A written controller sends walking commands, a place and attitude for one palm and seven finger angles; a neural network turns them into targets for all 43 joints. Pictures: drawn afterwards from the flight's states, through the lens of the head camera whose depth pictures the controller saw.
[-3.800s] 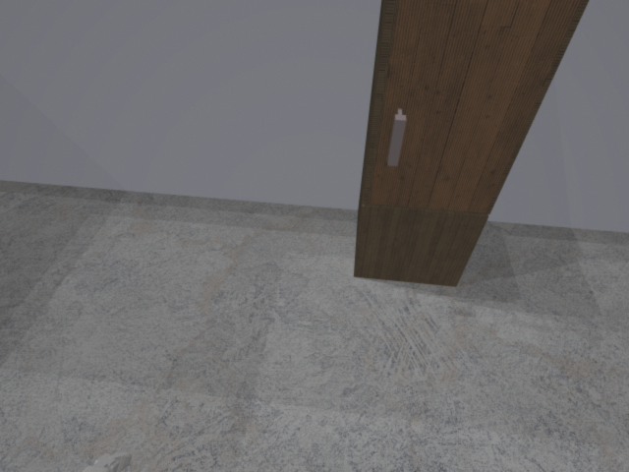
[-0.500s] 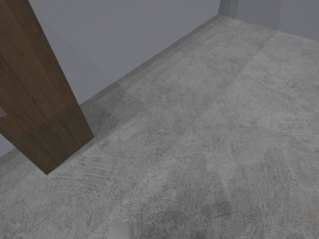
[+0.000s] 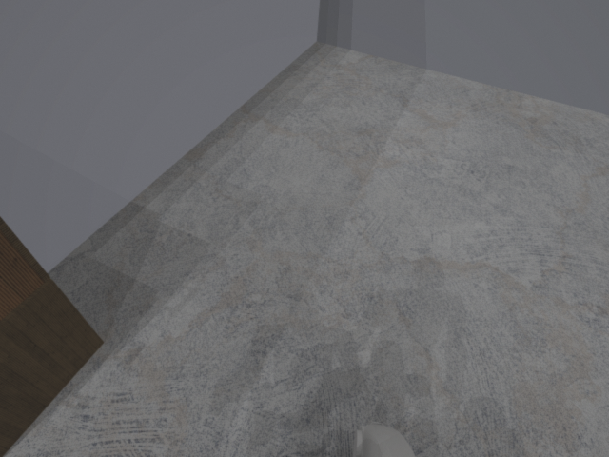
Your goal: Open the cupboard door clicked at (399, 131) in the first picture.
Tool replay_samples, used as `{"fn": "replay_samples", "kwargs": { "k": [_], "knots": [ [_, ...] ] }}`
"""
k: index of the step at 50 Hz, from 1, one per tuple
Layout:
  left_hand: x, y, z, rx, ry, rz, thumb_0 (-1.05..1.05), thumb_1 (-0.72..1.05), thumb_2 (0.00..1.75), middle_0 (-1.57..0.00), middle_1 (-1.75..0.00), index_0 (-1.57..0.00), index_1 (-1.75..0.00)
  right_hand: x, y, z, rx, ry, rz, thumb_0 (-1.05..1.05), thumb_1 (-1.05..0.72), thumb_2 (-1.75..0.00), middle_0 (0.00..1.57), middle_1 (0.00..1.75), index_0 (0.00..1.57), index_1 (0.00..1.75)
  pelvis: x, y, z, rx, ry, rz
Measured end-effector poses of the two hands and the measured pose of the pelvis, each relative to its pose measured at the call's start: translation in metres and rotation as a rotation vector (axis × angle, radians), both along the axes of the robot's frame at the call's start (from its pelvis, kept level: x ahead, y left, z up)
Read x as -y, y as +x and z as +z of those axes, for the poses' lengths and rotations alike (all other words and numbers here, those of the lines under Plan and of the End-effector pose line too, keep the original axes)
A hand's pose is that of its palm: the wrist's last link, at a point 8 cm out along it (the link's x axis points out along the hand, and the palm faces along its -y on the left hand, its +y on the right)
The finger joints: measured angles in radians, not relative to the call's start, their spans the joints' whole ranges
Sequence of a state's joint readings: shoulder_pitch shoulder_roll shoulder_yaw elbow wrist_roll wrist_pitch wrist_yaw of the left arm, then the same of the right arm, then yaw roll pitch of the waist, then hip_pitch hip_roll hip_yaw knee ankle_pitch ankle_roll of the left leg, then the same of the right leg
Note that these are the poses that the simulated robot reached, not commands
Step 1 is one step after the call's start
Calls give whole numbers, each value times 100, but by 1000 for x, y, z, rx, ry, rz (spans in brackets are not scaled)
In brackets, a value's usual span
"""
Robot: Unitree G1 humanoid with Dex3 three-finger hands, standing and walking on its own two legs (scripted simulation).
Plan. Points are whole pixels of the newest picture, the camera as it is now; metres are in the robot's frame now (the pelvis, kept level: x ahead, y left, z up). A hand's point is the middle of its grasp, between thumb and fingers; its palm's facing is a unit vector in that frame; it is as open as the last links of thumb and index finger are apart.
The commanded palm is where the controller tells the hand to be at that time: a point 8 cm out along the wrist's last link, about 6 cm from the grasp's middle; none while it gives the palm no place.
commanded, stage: walk to a spot facing it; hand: left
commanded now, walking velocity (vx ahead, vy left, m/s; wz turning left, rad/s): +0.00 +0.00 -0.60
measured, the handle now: out of the picture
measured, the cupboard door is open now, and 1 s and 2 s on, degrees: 0 0 0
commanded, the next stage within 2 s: turn to face it in 0.18 s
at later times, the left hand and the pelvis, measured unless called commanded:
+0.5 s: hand (235, 379) +0.27 +0.13 -0.17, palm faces -0.18 -0.96 -0.19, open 7.3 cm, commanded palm none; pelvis +0.13 -0.02 -0.01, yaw -9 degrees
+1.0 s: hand (160, 407) +0.22 +0.24 -0.17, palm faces +0.12 -0.96 -0.24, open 7.4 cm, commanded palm none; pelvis +0.15 +0.02 +0.00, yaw +5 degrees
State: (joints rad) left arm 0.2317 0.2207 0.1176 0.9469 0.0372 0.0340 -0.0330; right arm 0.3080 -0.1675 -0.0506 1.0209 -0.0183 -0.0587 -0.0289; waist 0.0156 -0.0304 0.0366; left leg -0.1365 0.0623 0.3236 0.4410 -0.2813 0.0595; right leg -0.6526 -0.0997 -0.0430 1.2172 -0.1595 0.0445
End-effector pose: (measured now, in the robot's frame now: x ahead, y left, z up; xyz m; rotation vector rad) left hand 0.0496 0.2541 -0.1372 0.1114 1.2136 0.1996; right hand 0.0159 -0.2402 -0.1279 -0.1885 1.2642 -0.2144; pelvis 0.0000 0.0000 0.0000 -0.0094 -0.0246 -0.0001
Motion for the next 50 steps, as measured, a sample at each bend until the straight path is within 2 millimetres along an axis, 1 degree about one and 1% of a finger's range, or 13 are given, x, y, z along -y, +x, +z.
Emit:
{"fn": "replay_samples", "kwargs": {
  "k": [5,10,13,16,22,26,30,32,34,38,42,46,50],
  "knots": [
    [12,77,2,22,3,-110,1,91,90,-19,-30,-20,-30,-6,-21,-8,-101,26,-109,0,-92,-90,20,30,20,30,0,31,-2,-11,6,-59],
    [45,150,-4,34,0,-237,1,91,90,-19,-30,-20,-30,-7,-30,-21,-188,65,-215,0,-91,-90,20,30,20,30,11,63,-12,-27,13,-129],
    [67,190,-13,78,5,-302,1,91,90,-19,-30,-20,-30,-1,-26,-36,-227,92,-261,0,-91,-90,20,30,20,30,24,84,-26,-38,12,-156],
    [80,209,-14,108,7,-319,1,91,90,-19,-30,-20,-30,10,-4,-39,-218,86,-274,0,-91,-90,20,30,20,30,30,95,-27,-26,4,-181],
    [81,213,-6,69,8,-314,1,91,90,-20,-30,-20,-30,26,80,-23,-35,34,-238,0,-91,-90,20,30,20,30,25,119,-13,-18,-8,-193],
    [68,222,-8,86,-10,-279,0,92,90,-20,-30,-21,-30,17,121,-15,41,25,-188,0,-91,-90,20,30,20,30,16,135,-12,-13,-28,-153],
    [46,225,-24,114,-50,-198,0,91,90,-20,-30,-21,-30,-1,149,-14,42,3,-117,0,-92,-90,20,30,20,30,-1,149,-21,0,-48,-98],
    [33,221,-30,98,-57,-158,0,91,90,-20,-30,-21,-30,-9,158,-11,40,-5,-87,0,-92,-90,20,30,20,30,-8,153,-22,-3,-38,-90],
    [20,212,-29,56,-49,-138,1,91,90,-20,-30,-20,-30,-15,163,-5,39,-14,-70,0,-92,-90,20,30,20,30,-14,154,-17,-11,-41,-79],
    [-4,191,-19,-10,-28,-95,1,91,90,-20,-30,-20,-30,-26,166,6,8,-18,-39,0,-92,-90,20,30,20,30,-24,155,-4,-35,-49,-43],
    [-24,172,-10,-47,3,-46,1,91,90,-20,-30,-20,-30,-29,166,11,-25,-16,-12,0,-91,-90,20,30,20,30,-28,154,3,-51,-53,-5],
    [-35,160,-6,-59,31,-1,1,91,90,-19,-30,-20,-30,-26,166,11,-46,-17,12,0,-91,-90,20,30,20,30,-27,152,4,-55,-49,40],
    [-35,154,-1,-39,47,36,1,91,90,-19,-30,-20,-30,-18,168,9,-58,-16,41,0,-91,-90,20,30,20,30,-22,149,4,-53,-43,86]
  ]
}}
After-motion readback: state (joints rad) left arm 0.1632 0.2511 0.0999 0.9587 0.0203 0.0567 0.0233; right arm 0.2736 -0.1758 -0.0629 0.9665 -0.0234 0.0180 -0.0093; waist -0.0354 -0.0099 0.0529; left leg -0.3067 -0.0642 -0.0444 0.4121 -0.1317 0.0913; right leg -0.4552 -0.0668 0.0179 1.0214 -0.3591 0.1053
